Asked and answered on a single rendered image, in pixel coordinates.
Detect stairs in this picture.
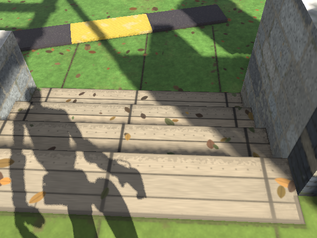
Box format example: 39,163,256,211
0,87,273,158

